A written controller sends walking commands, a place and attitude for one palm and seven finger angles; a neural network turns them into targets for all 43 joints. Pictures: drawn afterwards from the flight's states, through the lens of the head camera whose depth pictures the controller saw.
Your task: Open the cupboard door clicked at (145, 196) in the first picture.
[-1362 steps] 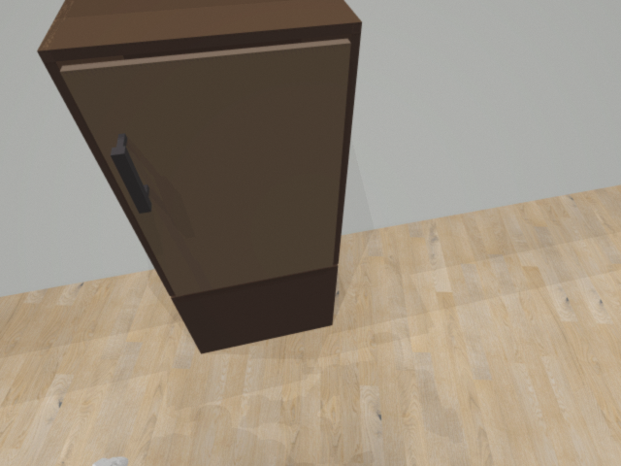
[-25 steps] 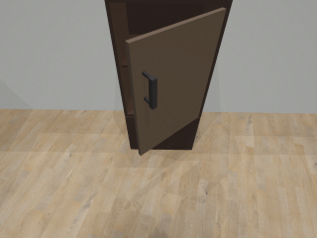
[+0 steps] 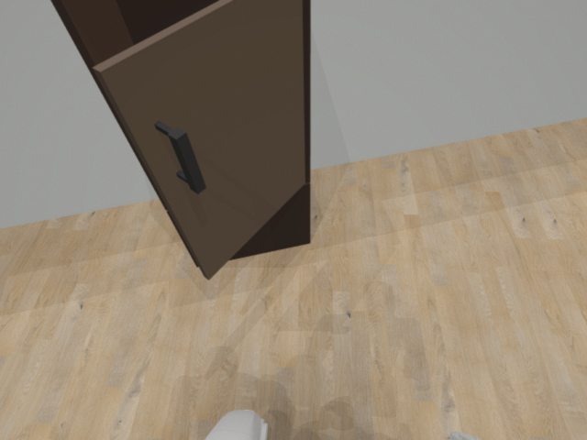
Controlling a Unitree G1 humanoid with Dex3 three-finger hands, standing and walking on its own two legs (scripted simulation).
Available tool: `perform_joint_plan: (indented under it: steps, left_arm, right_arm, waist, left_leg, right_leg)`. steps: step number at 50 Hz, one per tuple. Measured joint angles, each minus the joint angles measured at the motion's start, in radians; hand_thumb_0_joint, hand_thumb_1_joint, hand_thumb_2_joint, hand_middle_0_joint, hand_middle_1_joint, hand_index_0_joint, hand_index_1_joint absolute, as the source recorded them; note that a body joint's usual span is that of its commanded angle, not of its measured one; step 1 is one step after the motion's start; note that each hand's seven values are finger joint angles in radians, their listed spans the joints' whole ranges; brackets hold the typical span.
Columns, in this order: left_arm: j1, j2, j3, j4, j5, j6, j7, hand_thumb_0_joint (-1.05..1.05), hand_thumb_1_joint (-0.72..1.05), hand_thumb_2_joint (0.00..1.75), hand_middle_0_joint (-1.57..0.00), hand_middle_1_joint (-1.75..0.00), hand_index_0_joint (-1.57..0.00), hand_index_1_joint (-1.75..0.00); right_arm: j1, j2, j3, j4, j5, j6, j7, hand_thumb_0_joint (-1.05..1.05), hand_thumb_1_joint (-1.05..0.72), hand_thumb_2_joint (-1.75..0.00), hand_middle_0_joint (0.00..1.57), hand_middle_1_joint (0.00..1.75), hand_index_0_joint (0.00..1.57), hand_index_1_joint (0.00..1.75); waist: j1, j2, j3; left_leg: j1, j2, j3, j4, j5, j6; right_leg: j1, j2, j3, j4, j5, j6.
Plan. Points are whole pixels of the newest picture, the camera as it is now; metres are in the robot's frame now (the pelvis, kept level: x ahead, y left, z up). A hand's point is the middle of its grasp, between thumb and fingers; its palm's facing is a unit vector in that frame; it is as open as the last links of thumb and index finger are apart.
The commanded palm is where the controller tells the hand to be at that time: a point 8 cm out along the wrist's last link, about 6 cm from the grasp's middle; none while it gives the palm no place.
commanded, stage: walk to a spot facing it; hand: left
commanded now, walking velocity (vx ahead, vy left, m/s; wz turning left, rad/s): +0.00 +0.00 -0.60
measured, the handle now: (180, 158) +0.51 +0.24 +0.05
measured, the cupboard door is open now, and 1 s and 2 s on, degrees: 39 39 39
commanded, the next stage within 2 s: none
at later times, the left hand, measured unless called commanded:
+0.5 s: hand (152, 421) +0.15 +0.25 -0.17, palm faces -0.24 -0.94 -0.23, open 7.4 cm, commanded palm none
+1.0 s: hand (236, 383) +0.22 +0.13 -0.17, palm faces -0.59 -0.79 -0.20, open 7.4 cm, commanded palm none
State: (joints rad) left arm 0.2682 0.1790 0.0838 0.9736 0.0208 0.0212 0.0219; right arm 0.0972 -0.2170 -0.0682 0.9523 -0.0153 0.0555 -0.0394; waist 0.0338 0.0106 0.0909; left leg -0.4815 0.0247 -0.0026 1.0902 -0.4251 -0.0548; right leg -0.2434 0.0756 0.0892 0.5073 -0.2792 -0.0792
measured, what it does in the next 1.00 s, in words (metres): steps on the spot, turning right: left foot, then right foot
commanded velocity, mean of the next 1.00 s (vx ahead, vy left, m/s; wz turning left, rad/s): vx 0.00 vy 0.00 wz -0.60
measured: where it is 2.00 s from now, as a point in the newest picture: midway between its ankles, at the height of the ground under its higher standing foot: outside the picture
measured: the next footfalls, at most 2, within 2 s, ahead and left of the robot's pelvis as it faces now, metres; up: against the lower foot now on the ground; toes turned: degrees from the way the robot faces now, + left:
left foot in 0.30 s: +0.08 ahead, +0.17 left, +0.00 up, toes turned -12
right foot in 0.68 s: +0.01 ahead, -0.10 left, +0.00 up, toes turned -30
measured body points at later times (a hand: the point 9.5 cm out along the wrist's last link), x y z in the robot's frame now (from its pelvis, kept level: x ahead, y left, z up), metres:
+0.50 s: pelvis +0.02 +0.06 +0.00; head +0.08 +0.07 +0.45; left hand +0.16 +0.30 -0.15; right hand +0.03 -0.20 -0.13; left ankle +0.04 +0.17 -0.74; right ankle -0.04 -0.08 -0.66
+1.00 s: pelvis +0.02 +0.04 -0.01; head +0.07 +0.01 +0.44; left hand +0.25 +0.17 -0.15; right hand -0.08 -0.21 -0.15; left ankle +0.10 +0.14 -0.71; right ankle -0.03 -0.08 -0.74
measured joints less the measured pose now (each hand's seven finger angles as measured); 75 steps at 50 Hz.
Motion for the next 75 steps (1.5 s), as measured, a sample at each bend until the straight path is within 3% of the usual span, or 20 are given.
perform_joint_plan:
  steps: [9, 14, 15, 18, 21, 23, 27, 31, 34, 37, 39, 41, 47, 52, 55, 59, 64, 69, 72, 75]
  left_arm:
    - [0.014, 0.006, -0.002, -0.04, 0.007, 0.006, -0.008, 0.01, 0.9, 0.9, -0.2, -0.3, -0.2, -0.3]
    - [0.019, 0.032, 0.005, -0.052, 0.003, 0.021, -0.01, 0.01, 0.9, 0.9, -0.2, -0.3, -0.2, -0.3]
    - [0.026, 0.032, 0.006, -0.059, -0.002, 0.025, -0.012, 0.01, 0.9, 0.9, -0.2, -0.3, -0.2, -0.3]
    - [-0.006, 0.072, 0.017, -0.057, 0.005, 0.033, -0.023, 0.01, 0.9, 0.9, -0.2, -0.3, -0.2, -0.3]
    - [-0.036, 0.095, 0.025, -0.064, 0.007, 0.035, -0.035, 0.01, 0.91, 0.9, -0.2, -0.3, -0.2, -0.3]
    - [-0.051, 0.103, 0.024, -0.075, 0.004, 0.036, -0.042, 0.01, 0.91, 0.9, -0.2, -0.3, -0.2, -0.3]
    - [-0.082, 0.102, 0.016, -0.085, 0.002, 0.042, -0.052, 0.01, 0.91, 0.9, -0.19, -0.3, -0.2, -0.3]
    - [-0.122, 0.091, 0.004, -0.089, 0.002, 0.042, -0.057, 0.01, 0.91, 0.9, -0.19, -0.3, -0.2, -0.3]
    - [-0.139, 0.089, -0.009, -0.105, 0.003, 0.022, -0.059, 0.01, 0.91, 0.9, -0.19, -0.3, -0.2, -0.3]
    - [-0.161, 0.065, -0.021, -0.107, 0.0, -0.003, -0.038, 0.01, 0.91, 0.9, -0.19, -0.3, -0.2, -0.3]
    - [-0.161, 0.054, -0.025, -0.11, -0.001, -0.001, -0.025, 0.01, 0.91, 0.9, -0.2, -0.3, -0.2, -0.3]
    - [-0.156, 0.045, -0.026, -0.108, -0.001, 0.007, -0.017, 0.01, 0.91, 0.9, -0.2, -0.3, -0.2, -0.3]
    - [-0.129, 0.025, -0.032, -0.096, 0.005, 0.018, -0.024, 0.01, 0.9, 0.9, -0.2, -0.3, -0.2, -0.3]
    - [-0.098, 0.023, -0.023, -0.094, 0.0, 0.031, -0.03, 0.01, 0.9, 0.9, -0.2, -0.3, -0.2, -0.3]
    - [-0.092, 0.039, -0.01, -0.086, -0.001, 0.043, -0.038, 0.01, 0.9, 0.9, -0.2, -0.3, -0.2, -0.3]
    - [-0.082, 0.058, 0.011, -0.073, 0.005, 0.044, -0.054, 0.01, 0.9, 0.9, -0.2, -0.3, -0.2, -0.3]
    - [-0.061, 0.057, 0.012, -0.06, 0.006, 0.045, -0.065, 0.01, 0.91, 0.9, -0.19, -0.3, -0.2, -0.3]
    - [-0.069, 0.045, 0.003, -0.045, 0.011, 0.04, -0.079, 0.01, 0.91, 0.9, -0.19, -0.3, -0.2, -0.3]
    - [-0.082, 0.042, -0.003, -0.057, 0.012, 0.011, -0.081, 0.01, 0.91, 0.9, -0.19, -0.3, -0.2, -0.3]
    - [-0.089, 0.024, -0.009, -0.064, 0.002, -0.03, -0.056, 0.01, 0.91, 0.9, -0.2, -0.3, -0.2, -0.3]
  right_arm:
    - [-0.073, 0.017, 0.013, -0.066, 0.01, -0.008, 0.002, 0.0, -0.91, -0.9, 0.2, 0.3, 0.2, 0.3]
    - [-0.058, 0.032, 0.03, -0.098, 0.018, -0.033, 0.004, 0.0, -0.91, -0.9, 0.2, 0.3, 0.2, 0.3]
    - [-0.04, 0.023, 0.035, -0.11, 0.014, -0.044, 0.005, 0.0, -0.91, -0.9, 0.2, 0.3, 0.2, 0.3]
    - [-0.007, 0.041, 0.051, -0.105, -0.005, -0.051, 0.001, 0.0, -0.91, -0.9, 0.2, 0.3, 0.2, 0.3]
    - [0.046, 0.046, 0.065, -0.099, -0.014, -0.048, -0.001, 0.0, -0.9, -0.9, 0.2, 0.3, 0.2, 0.3]
    - [0.078, 0.044, 0.065, -0.088, -0.014, -0.049, -0.002, 0.0, -0.9, -0.9, 0.2, 0.3, 0.2, 0.3]
    - [0.133, 0.027, 0.053, -0.063, -0.014, -0.048, -0.002, 0.0, -0.9, -0.9, 0.2, 0.3, 0.2, 0.3]
    - [0.179, -0.002, 0.036, -0.04, -0.016, -0.042, 0.005, 0.0, -0.9, -0.9, 0.2, 0.3, 0.2, 0.3]
    - [0.22, -0.025, 0.025, -0.027, -0.01, -0.033, 0.011, 0.0, -0.9, -0.9, 0.2, 0.3, 0.2, 0.3]
    - [0.195, -0.054, 0.014, -0.002, 0.0, 0.0, 0.011, 0.01, -0.9, -0.9, 0.2, 0.3, 0.2, 0.3]
    - [0.174, -0.053, 0.01, 0.004, 0.003, 0.01, 0.009, 0.01, -0.91, -0.9, 0.2, 0.3, 0.2, 0.3]
    - [0.16, -0.043, 0.01, -0.002, 0.003, 0.011, 0.012, 0.01, -0.91, -0.9, 0.2, 0.3, 0.2, 0.3]
    - [0.12, -0.002, 0.015, -0.039, 0.005, -0.003, 0.019, 0.01, -0.91, -0.9, 0.2, 0.3, 0.2, 0.3]
    - [0.107, 0.023, 0.031, -0.071, 0.009, -0.035, 0.016, 0.0, -0.91, -0.9, 0.2, 0.3, 0.2, 0.3]
    - [0.11, 0.041, 0.045, -0.075, -0.006, -0.054, 0.01, 0.0, -0.91, -0.9, 0.2, 0.3, 0.2, 0.3]
    - [0.136, 0.06, 0.059, -0.07, -0.015, -0.058, 0.003, 0.0, -0.9, -0.9, 0.2, 0.3, 0.2, 0.3]
    - [0.165, 0.055, 0.05, -0.051, -0.017, -0.068, 0.004, 0.0, -0.91, -0.9, 0.2, 0.3, 0.2, 0.3]
    - [0.207, 0.026, 0.033, -0.028, -0.022, -0.073, 0.018, 0.0, -0.91, -0.9, 0.2, 0.3, 0.2, 0.3]
    - [0.251, 0.001, 0.023, -0.009, -0.015, -0.064, 0.027, 0.0, -0.9, -0.9, 0.2, 0.3, 0.2, 0.3]
    - [0.242, -0.026, 0.016, 0.037, -0.005, -0.023, 0.035, 0.0, -0.91, -0.9, 0.2, 0.3, 0.2, 0.3]
  waist:
    - [0.026, -0.025, -0.002]
    - [0.02, -0.046, -0.016]
    - [0.014, -0.023, -0.033]
    - [0.021, -0.065, -0.016]
    - [0.015, -0.066, -0.006]
    - [0.009, -0.058, 0.001]
    - [-0.016, -0.033, 0.011]
    - [-0.049, -0.01, 0.018]
    - [-0.065, -0.002, 0.008]
    - [-0.072, 0.032, 0.031]
    - [-0.075, 0.029, 0.039]
    - [-0.076, 0.015, 0.034]
    - [-0.062, -0.017, 0.008]
    - [-0.049, -0.027, -0.021]
    - [-0.041, -0.044, -0.023]
    - [-0.026, -0.052, -0.022]
    - [-0.026, -0.032, -0.033]
    - [-0.055, -0.005, -0.042]
    - [-0.064, 0.014, -0.048]
    - [-0.049, 0.034, -0.033]
  left_leg:
    - [0.029, -0.02, -0.039, -0.158, -0.014, -0.003]
    - [0.139, -0.035, -0.037, -0.461, 0.09, 0.014]
    - [0.17, -0.009, -0.053, -0.543, 0.147, 0.04]
    - [0.17, -0.007, -0.002, -0.498, 0.117, 0.062]
    - [0.202, 0.02, 0.029, -0.534, 0.116, 0.056]
    - [0.226, 0.039, 0.053, -0.567, 0.13, 0.054]
    - [0.259, 0.074, 0.109, -0.591, 0.131, 0.047]
    - [0.264, 0.103, 0.167, -0.555, 0.099, 0.029]
    - [0.234, 0.123, 0.201, -0.457, 0.046, 0.007]
    - [0.119, 0.103, 0.1, -0.162, -0.11, -0.006]
    - [0.056, 0.078, 0.06, -0.026, -0.091, -0.012]
    - [0.019, 0.067, 0.047, 0.014, -0.048, -0.019]
    - [0.033, 0.032, 0.029, -0.153, -0.006, -0.018]
    - [0.151, 0.008, 0.022, -0.464, 0.06, 0.008]
    - [0.152, 0.02, 0.051, -0.471, 0.113, 0.058]
    - [0.211, 0.047, 0.1, -0.55, 0.127, 0.066]
    - [0.273, 0.083, 0.169, -0.618, 0.138, 0.053]
    - [0.305, 0.121, 0.244, -0.59, 0.09, 0.025]
    - [0.285, 0.157, 0.262, -0.472, 0.012, 0.008]
    - [0.154, 0.13, 0.13, -0.138, -0.104, 0.007]
  right_leg:
    - [0.001, 0.027, 0.102, -0.024, 0.021, 0.021]
    - [-0.028, 0.045, 0.153, 0.029, -0.009, 0.056]
    - [-0.053, 0.065, 0.137, 0.073, -0.037, 0.058]
    - [-0.163, 0.016, 0.049, 0.372, -0.217, 0.091]
    - [-0.247, -0.029, -0.027, 0.589, -0.208, 0.117]
    - [-0.269, -0.059, -0.059, 0.622, -0.179, 0.128]
    - [-0.249, -0.103, -0.105, 0.496, -0.147, 0.129]
    - [-0.18, -0.109, -0.138, 0.308, -0.14, 0.105]
    - [-0.078, -0.107, -0.153, 0.097, 0.0, 0.069]
    - [-0.101, -0.077, -0.131, 0.138, -0.035, 0.054]
    - [-0.091, -0.066, -0.11, 0.119, -0.025, 0.053]
    - [-0.077, -0.058, -0.088, 0.085, -0.002, 0.052]
    - [-0.066, -0.037, -0.021, 0.034, 0.035, 0.056]
    - [-0.104, -0.006, 0.027, 0.067, 0.026, 0.081]
    - [-0.188, -0.006, -0.002, 0.278, -0.16, 0.088]
    - [-0.267, -0.051, -0.072, 0.566, -0.154, 0.117]
    - [-0.231, -0.112, -0.126, 0.476, -0.118, 0.122]
    - [-0.148, -0.131, -0.173, 0.238, -0.143, 0.095]
    - [-0.068, -0.113, -0.199, 0.078, -0.07, 0.056]
    - [-0.063, -0.091, -0.191, 0.124, -0.053, 0.048]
